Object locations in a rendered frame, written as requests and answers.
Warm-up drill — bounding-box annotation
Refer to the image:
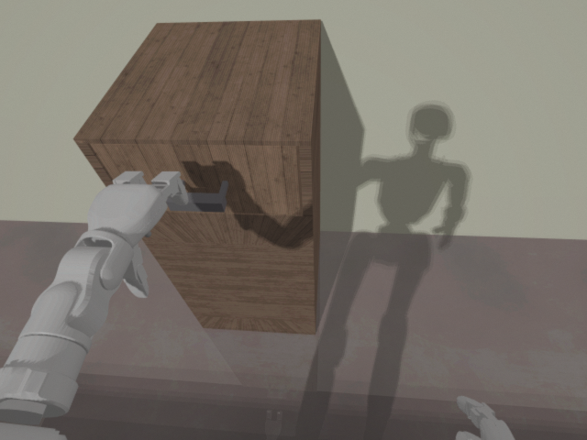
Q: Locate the robot right hand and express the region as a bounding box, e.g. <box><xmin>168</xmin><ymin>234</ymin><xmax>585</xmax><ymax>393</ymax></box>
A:
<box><xmin>456</xmin><ymin>396</ymin><xmax>515</xmax><ymax>440</ymax></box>

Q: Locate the cabinet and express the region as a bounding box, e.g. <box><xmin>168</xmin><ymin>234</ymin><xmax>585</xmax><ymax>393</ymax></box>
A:
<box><xmin>73</xmin><ymin>19</ymin><xmax>321</xmax><ymax>335</ymax></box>

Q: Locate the left robot forearm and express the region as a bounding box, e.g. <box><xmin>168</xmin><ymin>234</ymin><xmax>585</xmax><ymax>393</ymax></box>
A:
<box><xmin>0</xmin><ymin>230</ymin><xmax>134</xmax><ymax>424</ymax></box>

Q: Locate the handle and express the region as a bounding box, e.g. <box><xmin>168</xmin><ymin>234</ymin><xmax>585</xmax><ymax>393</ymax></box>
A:
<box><xmin>166</xmin><ymin>180</ymin><xmax>228</xmax><ymax>213</ymax></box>

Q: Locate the drawer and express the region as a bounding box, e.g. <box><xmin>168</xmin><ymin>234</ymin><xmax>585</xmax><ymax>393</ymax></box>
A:
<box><xmin>90</xmin><ymin>144</ymin><xmax>302</xmax><ymax>215</ymax></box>

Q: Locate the robot left hand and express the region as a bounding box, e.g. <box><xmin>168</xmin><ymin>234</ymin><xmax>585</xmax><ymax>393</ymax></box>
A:
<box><xmin>87</xmin><ymin>171</ymin><xmax>188</xmax><ymax>298</ymax></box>

